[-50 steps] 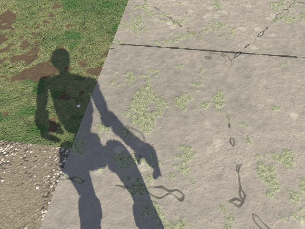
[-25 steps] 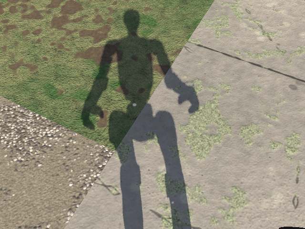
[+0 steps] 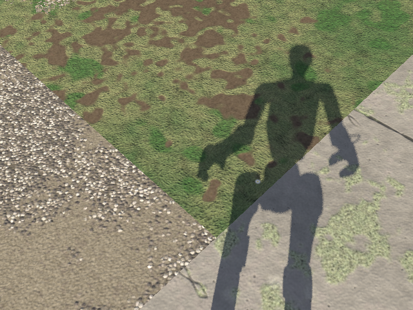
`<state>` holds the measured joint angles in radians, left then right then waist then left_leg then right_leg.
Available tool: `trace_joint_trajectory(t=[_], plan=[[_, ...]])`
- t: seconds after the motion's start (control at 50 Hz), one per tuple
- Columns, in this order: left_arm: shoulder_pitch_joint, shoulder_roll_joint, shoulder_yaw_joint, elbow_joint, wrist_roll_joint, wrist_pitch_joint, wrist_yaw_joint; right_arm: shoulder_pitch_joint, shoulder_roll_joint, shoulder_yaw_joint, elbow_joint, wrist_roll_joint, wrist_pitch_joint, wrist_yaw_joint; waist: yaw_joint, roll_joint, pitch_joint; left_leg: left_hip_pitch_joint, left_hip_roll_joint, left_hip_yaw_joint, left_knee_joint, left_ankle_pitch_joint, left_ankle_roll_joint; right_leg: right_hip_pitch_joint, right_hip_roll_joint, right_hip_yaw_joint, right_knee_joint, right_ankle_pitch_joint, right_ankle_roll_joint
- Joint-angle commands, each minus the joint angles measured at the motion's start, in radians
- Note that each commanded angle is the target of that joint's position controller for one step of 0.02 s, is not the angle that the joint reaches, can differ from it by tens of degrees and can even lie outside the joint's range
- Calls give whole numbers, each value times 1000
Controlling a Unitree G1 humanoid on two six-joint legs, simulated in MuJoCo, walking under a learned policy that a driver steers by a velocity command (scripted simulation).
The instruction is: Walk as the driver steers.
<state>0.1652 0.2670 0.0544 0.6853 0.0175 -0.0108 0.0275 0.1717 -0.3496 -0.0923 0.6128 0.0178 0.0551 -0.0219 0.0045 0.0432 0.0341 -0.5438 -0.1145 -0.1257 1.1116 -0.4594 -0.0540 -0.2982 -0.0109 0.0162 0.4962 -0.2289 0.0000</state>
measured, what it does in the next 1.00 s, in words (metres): steps on the spot, turning left: left foot, then right foot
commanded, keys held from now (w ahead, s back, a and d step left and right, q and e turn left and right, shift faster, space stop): q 0.66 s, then no key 0.20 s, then w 0.14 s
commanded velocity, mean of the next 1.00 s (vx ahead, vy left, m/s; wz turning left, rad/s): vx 0.02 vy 0.00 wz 0.50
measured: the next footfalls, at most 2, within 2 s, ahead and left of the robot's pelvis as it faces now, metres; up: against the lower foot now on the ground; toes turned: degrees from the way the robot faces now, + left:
left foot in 0.28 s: +0.01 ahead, +0.14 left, +0.00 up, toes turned +11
right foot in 0.76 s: +0.09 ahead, -0.06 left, +0.00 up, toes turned +31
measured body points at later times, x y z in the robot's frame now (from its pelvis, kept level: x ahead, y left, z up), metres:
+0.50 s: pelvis -0.02 +0.04 +0.01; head +0.02 +0.09 +0.45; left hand +0.05 +0.37 -0.11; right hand +0.22 -0.18 -0.06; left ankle -0.03 +0.13 -0.74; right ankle +0.03 -0.11 -0.66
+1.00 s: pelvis +0.00 +0.02 +0.01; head +0.02 +0.02 +0.46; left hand -0.02 +0.32 -0.09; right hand +0.26 -0.15 -0.10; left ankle -0.10 +0.13 -0.69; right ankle +0.05 -0.08 -0.74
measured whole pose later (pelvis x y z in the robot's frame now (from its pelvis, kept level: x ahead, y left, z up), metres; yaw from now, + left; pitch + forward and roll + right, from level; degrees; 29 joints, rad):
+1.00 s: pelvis +0.00 +0.02 +0.01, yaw +29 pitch +1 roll +1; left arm 0.21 0.25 0.04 0.71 0.00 0.00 0.02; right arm 0.21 -0.31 -0.07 0.67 0.01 0.04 -0.02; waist 0.02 0.02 0.02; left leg -0.35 -0.02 -0.07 0.83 -0.45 -0.08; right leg -0.21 0.00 0.03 0.43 -0.24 -0.02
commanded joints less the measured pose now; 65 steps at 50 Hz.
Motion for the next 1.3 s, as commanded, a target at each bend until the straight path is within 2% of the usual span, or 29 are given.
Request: trace_joint_trajectory(t=[0.02, 0.12, 0.24, 0.26, 0.28, 0.3, 0.32, 0.34, 0.38, 0.42, 0.52, 0.64, 0.72, 0.74, 0.76, 0.78, 0.8, 0.82, 0.88, 0.92, 1.0, 1.08, 1.1, 1.12, 1.14, 1.16, 1.18, 1.22, 1.3], plan=[[-41, 136, 34, -75, -5, 1, 14, 22, -56, -22, -57, 10, 6, 0, -7, -182, -74, -104, 63, 53, 83, 50, -48, 178, -220, 140, -140, 440, -188], [-11, 190, 58, -61, -5, 22, 17, -60, -18, -1, -108, 4, 2, 16, 42, -240, -116, 5, 127, 117, -184, 40, -49, 236, -267, 77, -141, 431, -215], [-43, 219, 72, -43, -46, 17, 0, 21, -40, -17, -92, 5, 11, 39, -7, -239, -119, 245, 106, 199, -576, 200, 43, 173, -292, 15, -61, 354, -162], [-16, 193, 66, -27, -50, 14, -1, 62, -53, -27, -75, 3, 10, 35, -21, -202, -125, 350, 84, 193, -676, 286, 76, 115, -264, -25, 8, 283, -112], [30, 148, 56, -15, -29, 12, -6, 100, -114, -47, -72, 4, 6, 25, -18, -36, -137, 517, 176, 35, -732, 520, 127, -48, -196, -116, 188, 90, -22], [11, 77, 26, -66, 33, 11, -11, 99, -228, -64, -104, -5, 0, 9, 13, 297, -129, 630, 447, -333, -700, 930, 284, -356, -54, -157, 502, -445, 79], [-94, 136, 43, -94, 7, 5, 0, 129, -205, -56, -107, -49, -26, 22, -87, 221, -201, 533, 516, -411, -750, 840, 433, -388, -9, 10, 665, -477, 82], [-115, 169, 55, -90, -18, 9, 6, 87, -175, -44, -96, -50, -44, 25, -62, 135, -140, 494, 450, -318, -766, 725, 392, -399, -30, 40, 714, -393, 70], [-87, 170, 64, -60, -10, 17, 20, -9, -114, -25, -94, -10, -48, 12, -16, 81, -96, 450, 349, -217, -760, 609, 289, -394, -46, 56, 670, -238, 66], [-51, 158, 64, -51, -4, 16, 16, -37, -103, -14, -98, -9, -39, 0, 9, 91, -115, 400, 310, -183, -758, 661, 281, -323, -16, 43, 683, -150, 83], [-79, 114, 47, -60, -14, 11, 6, -7, -117, -19, -83, -11, -33, -14, -14, 93, -121, 428, 285, -226, -749, 540, 282, -284, 14, 54, 446, -103, 96], [-88, 123, 47, -70, -24, -6, -13, -24, -139, -28, -86, -9, -21, -3, -28, 118, -106, 363, 275, -360, -728, 458, 287, -145, 51, 72, 235, -158, 75], [-14, 116, 49, -51, -26, -22, -31, -64, -114, -18, -86, 4, -12, -2, 11, 117, -140, 370, 240, -380, -656, 537, 241, 14, 47, 47, -23, -28, 40], [4, 122, 51, -46, -16, -25, -31, -51, -94, -11, -80, 7, -11, -6, 19, 94, -143, 326, 207, -357, -629, 463, 199, 104, 14, 57, -122, 101, 19], [6, 172, 57, -61, 4, -24, -27, 0, -46, 4, -75, -9, -15, -6, -9, -48, -167, 239, 134, -268, -500, 248, 136, 207, -149, 206, -159, 224, -38], [-27, 236, 66, -59, 24, -16, -26, 28, -50, 0, -84, -5, -23, -8, -56, -286, -101, 73, -27, -91, -362, -84, 72, 195, -304, 404, -181, 405, -200], [-32, 185, 56, -70, 24, -21, -24, 15, -126, -23, -73, -22, -31, -14, -18, -267, -101, 58, 14, -73, -144, -199, 18, 133, -388, 486, -201, 379, -309], [-52, 166, 48, -74, 13, -22, -20, 11, -162, -40, -56, -11, -31, -13, -18, -205, -80, 43, 26, -76, -24, -151, 1, 118, -348, 427, -198, 329, -298], [-74, 112, 25, -62, -19, -20, -10, 37, -68, -20, -14, -12, -10, -14, -25, -157, -67, 28, 45, -67, 1, -4, -38, 144, -220, 267, -189, 170, -208], [-16, 116, 24, -38, -21, -11, -8, 5, -14, 5, -24, -9, -18, -2, 9, -214, -60, 33, 71, 36, -156, 46, -43, 179, -169, 239, -251, -122, -189], [59, 192, 45, -24, -28, 2, -4, -70, -11, 19, -41, 1, -55, 13, 63, -242, -25, 143, 91, 127, -422, -23, -6, 163, -194, 264, -277, -203, -206], [62, 181, 34, -13, -46, 2, -14, 51, -10, 16, 31, -1, -87, 23, -10, -180, -4, 438, 68, 165, -784, 239, 76, 14, -170, 228, -219, -146, -186], [46, 128, 15, -17, -32, -8, -18, 103, -23, 14, 40, -7, -90, 16, -40, -157, -56, 581, 122, 95, -790, 272, 93, -49, -142, 191, -141, -42, -136], [8, 46, -12, -42, -5, -24, -27, 182, -72, 7, 48, -15, -88, 4, -59, -8, -131, 722, 275, -82, -788, 423, 123, -144, -58, 79, 81, -63, -58], [-4, 50, -13, -88, -4, -37, -22, 165, -170, -17, 51, -28, -82, 10, -35, 202, -95, 635, 427, -284, -813, 437, 251, -256, 25, -39, 191, -250, 0], [-42, 128, 7, -87, -13, -40, -17, 164, -117, -7, 44, -28, -87, 11, -74, 145, -38, 608, 456, -328, -846, 458, 328, -313, -10, -7, 343, -366, 33], [-27, 163, 22, -80, -23, -37, -21, 155, -82, 6, 52, -29, -92, 10, -61, 124, -12, 612, 448, -296, -846, 514, 333, -368, -22, 6, 448, -373, 41], [10, 152, 25, -54, -22, -22, -25, 113, -70, 12, 57, -8, -93, 9, -37, 95, 7, 624, 396, -196, -840, 639, 295, -404, -49, 14, 483, -280, 49], [4, 59, -5, -34, -17, -18, -42, 48, -37, 28, 65, -24, -73, -6, -11, 87, -31, 479, 275, 12, -807, 857, 240, -160, -34, -35, 279, -68, 61]])
Keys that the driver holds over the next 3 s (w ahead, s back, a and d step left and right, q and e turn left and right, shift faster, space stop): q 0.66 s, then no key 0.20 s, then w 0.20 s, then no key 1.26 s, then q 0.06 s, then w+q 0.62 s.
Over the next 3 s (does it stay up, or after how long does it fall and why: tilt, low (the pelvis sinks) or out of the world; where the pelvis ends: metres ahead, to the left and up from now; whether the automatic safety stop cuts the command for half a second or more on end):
stays up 0.11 0.18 0.01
